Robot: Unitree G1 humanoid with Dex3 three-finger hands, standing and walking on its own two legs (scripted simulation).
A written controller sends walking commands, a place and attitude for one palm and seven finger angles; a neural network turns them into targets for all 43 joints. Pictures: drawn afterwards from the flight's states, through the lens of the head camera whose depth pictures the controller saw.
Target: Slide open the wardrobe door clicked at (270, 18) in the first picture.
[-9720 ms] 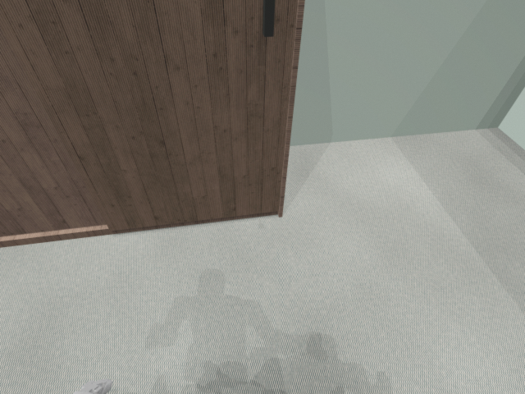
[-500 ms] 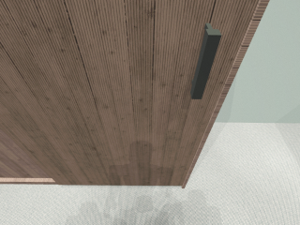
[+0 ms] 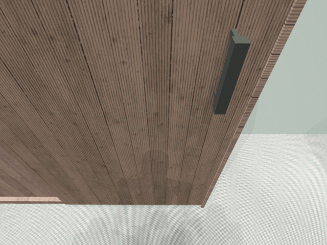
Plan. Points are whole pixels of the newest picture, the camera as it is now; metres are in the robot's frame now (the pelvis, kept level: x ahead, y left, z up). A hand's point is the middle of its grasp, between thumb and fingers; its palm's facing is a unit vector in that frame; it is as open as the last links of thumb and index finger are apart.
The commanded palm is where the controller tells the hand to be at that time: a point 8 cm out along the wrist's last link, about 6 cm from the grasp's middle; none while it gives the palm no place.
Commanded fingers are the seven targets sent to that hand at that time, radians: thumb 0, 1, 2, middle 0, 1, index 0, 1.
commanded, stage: look again from close up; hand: right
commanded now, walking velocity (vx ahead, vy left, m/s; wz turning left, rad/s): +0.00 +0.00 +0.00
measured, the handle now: (225, 74) +0.43 -0.10 +0.22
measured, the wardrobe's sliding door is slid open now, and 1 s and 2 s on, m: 0.00 0.00 0.00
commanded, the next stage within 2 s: raise the hand with hooked fingers in 0.22 s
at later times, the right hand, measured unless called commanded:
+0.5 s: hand (261, 228) +0.18 -0.20 -0.01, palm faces +0.28 +0.95 -0.11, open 7.6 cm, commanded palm +0.10 -0.24 -0.04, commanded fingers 0.00 -0.67 -0.80 0.22 0.45 0.22 0.45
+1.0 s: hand (283, 228) +0.17 -0.21 +0.06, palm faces -0.04 +0.99 -0.14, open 10.1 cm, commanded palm +0.13 -0.27 +0.06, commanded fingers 0.00 -0.08 -0.55 0.26 0.82 0.26 0.82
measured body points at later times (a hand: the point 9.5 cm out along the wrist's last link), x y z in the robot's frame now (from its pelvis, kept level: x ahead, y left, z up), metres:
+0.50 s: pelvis -0.01 +0.00 -0.01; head -0.03 +0.02 +0.44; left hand +0.10 +0.24 -0.13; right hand +0.16 -0.25 +0.00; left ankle +0.01 +0.11 -0.74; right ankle -0.04 -0.09 -0.74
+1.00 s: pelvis -0.04 +0.02 -0.04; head -0.03 +0.02 +0.41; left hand +0.18 +0.22 -0.10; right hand +0.16 -0.27 +0.07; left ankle +0.01 +0.11 -0.74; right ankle -0.04 -0.09 -0.74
